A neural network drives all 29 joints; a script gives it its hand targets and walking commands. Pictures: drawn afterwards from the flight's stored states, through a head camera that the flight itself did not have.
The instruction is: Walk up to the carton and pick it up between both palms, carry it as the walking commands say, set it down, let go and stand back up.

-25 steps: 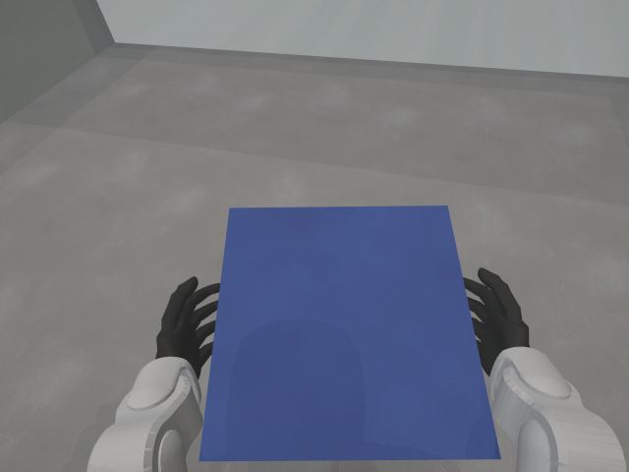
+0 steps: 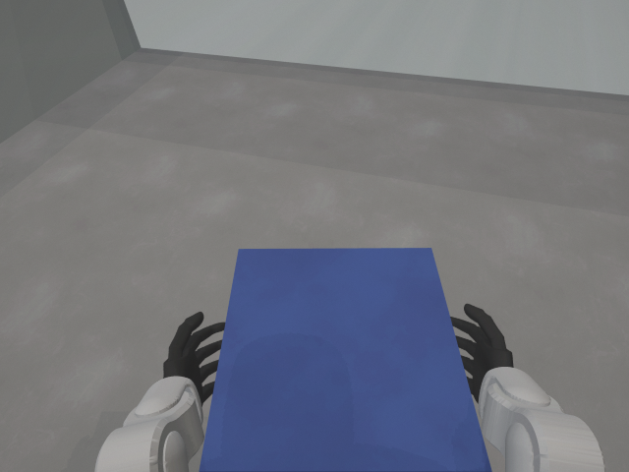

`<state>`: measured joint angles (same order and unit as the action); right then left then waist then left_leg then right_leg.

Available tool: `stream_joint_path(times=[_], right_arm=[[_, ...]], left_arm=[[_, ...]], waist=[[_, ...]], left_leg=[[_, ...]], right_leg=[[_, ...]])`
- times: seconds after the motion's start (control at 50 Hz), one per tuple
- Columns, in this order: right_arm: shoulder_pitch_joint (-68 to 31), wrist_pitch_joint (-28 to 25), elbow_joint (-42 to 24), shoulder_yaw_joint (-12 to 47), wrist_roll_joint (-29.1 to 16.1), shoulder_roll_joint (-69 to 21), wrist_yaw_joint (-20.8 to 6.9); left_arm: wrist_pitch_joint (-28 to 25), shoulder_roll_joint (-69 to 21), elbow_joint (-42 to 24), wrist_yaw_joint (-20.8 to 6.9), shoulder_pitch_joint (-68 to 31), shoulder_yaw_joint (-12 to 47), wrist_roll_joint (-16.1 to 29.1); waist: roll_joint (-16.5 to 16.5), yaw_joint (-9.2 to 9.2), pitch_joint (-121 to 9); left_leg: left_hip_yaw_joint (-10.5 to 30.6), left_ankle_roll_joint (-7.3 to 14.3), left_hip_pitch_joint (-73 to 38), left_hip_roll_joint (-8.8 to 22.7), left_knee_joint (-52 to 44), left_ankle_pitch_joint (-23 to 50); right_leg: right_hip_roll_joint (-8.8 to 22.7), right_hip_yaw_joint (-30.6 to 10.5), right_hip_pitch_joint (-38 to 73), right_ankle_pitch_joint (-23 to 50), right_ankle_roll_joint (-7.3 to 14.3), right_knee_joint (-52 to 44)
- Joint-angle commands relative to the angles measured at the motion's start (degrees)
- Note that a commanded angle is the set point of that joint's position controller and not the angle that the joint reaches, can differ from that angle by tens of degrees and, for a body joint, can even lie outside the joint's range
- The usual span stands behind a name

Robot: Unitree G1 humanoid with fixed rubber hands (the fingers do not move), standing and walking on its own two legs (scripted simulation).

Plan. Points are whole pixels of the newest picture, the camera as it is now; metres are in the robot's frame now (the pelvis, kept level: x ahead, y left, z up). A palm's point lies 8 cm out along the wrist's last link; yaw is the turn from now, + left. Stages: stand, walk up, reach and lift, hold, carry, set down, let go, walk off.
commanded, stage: carry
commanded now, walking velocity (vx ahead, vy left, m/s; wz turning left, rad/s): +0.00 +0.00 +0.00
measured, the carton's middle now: (335, 385) +0.24 +0.00 +0.00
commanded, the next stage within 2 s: none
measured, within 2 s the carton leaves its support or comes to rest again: neither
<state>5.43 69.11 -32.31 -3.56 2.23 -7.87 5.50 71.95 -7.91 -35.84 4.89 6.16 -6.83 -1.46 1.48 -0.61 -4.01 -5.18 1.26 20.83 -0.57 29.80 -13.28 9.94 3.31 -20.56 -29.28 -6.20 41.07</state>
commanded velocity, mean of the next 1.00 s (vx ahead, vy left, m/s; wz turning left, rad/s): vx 0.00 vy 0.00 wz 0.00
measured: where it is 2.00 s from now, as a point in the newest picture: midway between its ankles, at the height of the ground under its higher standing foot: outside the picture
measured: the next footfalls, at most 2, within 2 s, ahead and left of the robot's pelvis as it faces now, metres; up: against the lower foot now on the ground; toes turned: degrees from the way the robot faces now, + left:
right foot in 0.16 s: +0.00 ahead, -0.10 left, +0.00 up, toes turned -8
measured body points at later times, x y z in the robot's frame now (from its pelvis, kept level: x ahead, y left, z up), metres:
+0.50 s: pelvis -0.01 +0.01 +0.01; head -0.02 +0.01 +0.46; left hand +0.23 +0.17 +0.09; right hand +0.22 -0.16 +0.09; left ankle +0.02 +0.11 -0.73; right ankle -0.04 -0.08 -0.73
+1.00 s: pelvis +0.00 -0.01 +0.01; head -0.01 -0.01 +0.46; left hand +0.26 +0.15 +0.09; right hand +0.27 -0.17 +0.09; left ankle +0.02 +0.11 -0.73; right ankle -0.04 -0.08 -0.73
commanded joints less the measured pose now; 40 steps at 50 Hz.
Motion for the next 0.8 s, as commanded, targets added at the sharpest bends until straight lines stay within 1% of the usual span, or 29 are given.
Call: stream_joint_path(times=[0.0, 0.02, 0.06, 0.12, 0.14, 0.16, 0.2, 0.24, 0.26, 0.3, 0.32, 0.38, 0.4, 0.44, 0.46, 0.48, 0.5, 0.54, 0.56, 0.58, 0.6, 0.62, 0.66, 0.68, 0.7, 0.72, 0.74, 0.76, 0.78], right_arm=[[-19.8, -1.2, -7.9, 37.3, -13.9, -36.1, -4.6], [-15.2, -0.3, -2.8, 36.1, -13.4, -36.4, -4.6], [-9.6, 0.6, 1.3, 34.9, -12.3, -33.7, -4.1], [-16.5, 0.2, -5.8, 38.2, -13.0, -34.2, -3.8], [-20.6, -0.1, -8.8, 40.1, -14.7, -35.5, -3.7], [-23.5, -0.1, -11.5, 40.8, -15.7, -35.1, -4.2], [-26.9, 0.5, -13.8, 41.5, -15.7, -35.3, -3.8], [-27.4, 1.6, -12.8, 41.8, -15.4, -34.6, -3.2], [-22.8, 2.4, -8.7, 39.5, -14.2, -33.8, -2.7], [-19.7, 3.8, -5.5, 39.2, -14.0, -31.5, -2.7], [-16.7, 4.1, -2.3, 37.1, -13.6, -29.8, -2.6], [-20.8, 4.4, -1.1, 37.2, -14.4, -33.1, -3.2], [-19.9, 4.0, -2.4, 37.1, -14.3, -33.6, -3.3], [-22.0, 3.0, -6.0, 37.6, -15.2, -35.1, -3.5], [-23.1, 3.0, -6.1, 38.1, -15.5, -36.7, -3.8], [-24.9, 2.5, -5.8, 38.1, -15.8, -38.0, -4.0], [-26.9, 1.9, -8.0, 38.8, -16.3, -39.4, -4.2], [-24.4, 2.0, -3.7, 36.9, -14.7, -37.2, -3.9], [-21.8, 0.7, 2.2, 32.8, -11.4, -31.6, -3.7], [-22.9, -0.7, 3.1, 31.0, -10.2, -28.2, -3.6], [-21.0, -0.5, -0.9, 35.3, -12.9, -33.5, -3.8], [-19.0, -3.3, 18.7, 23.7, -4.1, -21.4, -4.0], [-27.0, -6.1, 0.7, 33.4, -11.0, -31.4, -4.3], [-25.8, -7.1, 11.0, 28.1, -7.2, -27.2, -4.7], [-32.6, -8.7, -3.1, 37.4, -14.1, -39.6, -5.2], [-30.4, -8.9, 5.9, 33.1, -11.0, -36.3, -5.9], [-27.5, -9.7, 11.7, 30.1, -8.9, -34.5, -6.0], [-30.0, -10.8, 7.3, 32.7, -10.8, -36.4, -6.3], [-29.2, -11.2, 13.6, 30.0, -9.2, -34.0, -6.4]], left_arm=[[-3.2, -37.3, -5.8, -4.4, -24.6, 43.9, 14.8], [-2.7, -36.0, -6.7, -4.2, -24.8, 44.6, 15.1], [-2.3, -32.8, -4.6, -3.4, -22.2, 44.2, 14.2], [-2.0, -33.6, -5.9, -4.7, -22.0, 44.1, 14.9], [-1.7, -34.8, -4.2, -4.8, -19.4, 42.8, 14.0], [-2.1, -35.0, -4.9, -4.7, -20.3, 42.4, 13.6], [-1.5, -35.3, -2.6, -5.1, -21.1, 40.5, 13.7], [-0.9, -33.9, -2.0, -5.0, -20.9, 38.7, 13.5], [-0.5, -32.7, -2.1, -4.4, -21.4, 38.5, 13.4], [0.7, -31.0, 2.6, -3.6, -15.5, 36.6, 11.2], [0.5, -27.9, -1.0, -3.0, -18.9, 37.0, 11.6], [1.2, -30.7, -1.6, -2.9, -23.2, 38.2, 11.9], [0.8, -31.5, -2.0, -3.1, -22.6, 39.3, 12.7], [0.3, -33.0, -5.2, -3.2, -24.9, 40.6, 13.5], [0.0, -34.3, -7.3, -3.4, -28.1, 41.3, 14.2], [-0.3, -35.5, -7.5, -3.7, -30.4, 41.8, 14.6], [-0.8, -37.1, -9.5, -4.1, -32.7, 42.9, 15.5], [-0.8, -34.7, -4.3, -3.8, -29.0, 40.0, 13.5], [-2.2, -29.9, 3.0, -4.1, -26.0, 35.5, 11.1], [-3.0, -27.5, 8.2, -4.3, -22.2, 32.5, 9.1], [-3.3, -33.1, 3.8, -4.3, -21.7, 35.9, 11.9], [-5.9, -21.7, 23.9, -5.0, -16.2, 23.9, 3.1], [-8.5, -31.7, 9.3, -5.4, -23.7, 33.0, 9.6], [-9.6, -27.3, 18.6, -5.7, -22.2, 27.8, 5.8], [-11.5, -38.3, 2.1, -6.0, -30.9, 37.1, 12.6], [-11.4, -35.9, 12.5, -6.5, -28.2, 33.8, 9.3], [-12.7, -33.3, 13.8, -6.4, -29.9, 32.3, 8.4], [-14.1, -34.2, 8.7, -6.2, -32.0, 34.1, 9.2], [-14.4, -32.0, 16.7, -6.2, -29.4, 30.6, 6.6]], waist=[[-9.3, 0.26, -7.7], [-12.1, 0.27, -8.9], [-10.0, 0.76, -12.2], [-1.4, 0.81, -13.5], [-3.7, 0.87, -13.3], [-0.8, 0.86, -11.2], [4.4, 0.56, -6.3], [7.8, 0.15, -2.8], [3.6, 0.15, -2.9], [1.2, -0.05, -2.7], [-1.9, -0.49, -4.3], [-6.8, -0.38, -4.9], [-4.6, 0.22, -8.0], [-7.4, 0.72, -8.3], [-4.8, 0.52, -8.7], [-7.1, 0.19, -10.2], [-5.2, 0.32, -9.2], [-3.9, 0.23, -8.8], [0.3, 0.16, -11.3], [-1.6, 0.46, -12.1], [1.7, 0.49, -13.5], [4.3, 0.83, -13.9], [2.2, 0.77, -12.7], [2.9, 0.88, -13.3], [2.7, 0.48, -12.2], [2.0, 0.79, -11.1], [1.4, 0.67, -9.4], [1.8, 0.68, -10.8], [0.5, 0.56, -11.9]], left_leg=[[10.6, 0.8, -4.1, 14.4, -15.6, -0.6], [10.3, 1.7, -4.5, 14.1, -16.4, -6.4], [6.6, 2.5, -8.7, 12.6, -12.1, 4.2], [5.9, -0.1, -13.7, 10.1, -6.2, 17.1], [7.1, 0.0, -14.0, 9.6, -6.4, 18.0], [6.9, -0.9, -13.0, 9.6, -7.7, 18.9], [8.9, -0.5, -10.6, 10.5, -11.5, 8.5], [8.7, 0.1, -5.6, 9.4, -11.3, 7.0], [8.7, 0.5, -5.3, 9.8, -11.4, 5.2], [8.7, -0.4, -7.8, 9.3, -12.9, 7.0], [8.9, -0.4, -8.8, 10.1, -11.6, 10.1], [5.9, 0.4, -8.9, 8.4, -10.7, 11.3], [6.3, 0.5, -9.9, 8.8, -9.0, 13.8], [5.3, 0.8, -10.0, 8.2, -9.8, 11.9], [5.5, 0.8, -9.0, 8.0, -10.6, 8.7], [5.5, 0.8, -10.6, 8.1, -11.1, 7.2], [6.2, 1.1, -8.6, 8.2, -10.3, 8.4], [5.3, 0.9, -9.1, 7.9, -11.1, 5.4], [6.7, 1.5, -10.5, 8.1, -10.1, 6.6], [7.1, 2.0, -11.8, 8.8, -9.5, 10.3], [6.9, 2.0, -11.8, 8.9, -9.0, 11.5], [6.8, 2.0, -12.8, 8.6, -7.5, 15.7], [6.8, 1.5, -10.5, 9.0, -6.6, 17.4], [6.1, 1.8, -10.9, 8.9, -5.1, 17.4], [6.2, 1.2, -9.3, 8.6, -5.2, 17.5], [6.9, 1.1, -7.8, 8.4, -6.8, 16.8], [6.6, 1.3, -7.6, 8.3, -6.7, 16.3], [6.0, 1.4, -7.8, 8.1, -5.0, 16.9], [5.4, 1.9, -9.9, 8.0, -3.4, 18.4]], right_leg=[[-3.0, 3.3, 0.6, 3.4, 1.9, 0.1], [-3.9, 4.0, 3.2, 3.9, 3.1, -3.7], [-4.3, 5.1, 8.0, 9.8, 4.0, -14.4], [0.6, -0.1, 9.2, 21.3, 6.0, -19.2], [0.8, -1.3, 10.0, 25.2, 6.9, -18.6], [1.0, -0.6, 8.2, 25.7, 7.2, -16.8], [-0.7, 0.7, 4.5, 10.2, 6.6, -20.8], [-0.2, 0.2, 4.4, 11.4, 6.4, -22.3], [-0.1, -0.1, 4.9, 10.9, 6.7, -22.3], [0.0, -0.2, 4.5, 11.1, 7.5, -20.9], [-0.3, 0.6, 4.1, 12.3, 7.0, -19.2], [1.1, -0.9, 5.6, 18.0, 7.3, -20.3], [0.4, -0.2, 6.3, 19.5, 7.2, -20.0], [0.3, -0.5, 7.7, 20.2, 7.8, -20.3], [0.5, -0.8, 7.8, 18.6, 8.1, -20.7], [0.1, -0.8, 7.4, 15.8, 8.5, -20.9], [-0.8, -0.2, 8.6, 16.0, 8.3, -21.3], [-0.7, 0.2, 8.3, 14.1, 8.0, -21.7], [-1.2, 0.9, 8.7, 14.7, 8.1, -21.6], [-0.9, 1.1, 8.8, 16.7, 8.0, -21.1], [-0.7, 0.8, 9.9, 18.5, 8.3, -20.6], [-0.6, 1.4, 10.3, 24.8, 8.3, -20.2], [-0.5, 1.5, 11.3, 28.9, 8.5, -18.4], [-0.3, 1.2, 10.3, 30.9, 8.0, -18.6], [-0.4, 2.6, 11.5, 32.4, 7.8, -17.9], [-0.9, 2.9, 10.9, 28.1, 7.5, -17.8], [-1.3, 2.6, 9.8, 27.4, 7.1, -18.2], [-0.6, 2.1, 9.9, 30.8, 7.5, -18.5], [-1.0, 2.0, 8.9, 32.5, 7.7, -18.4]])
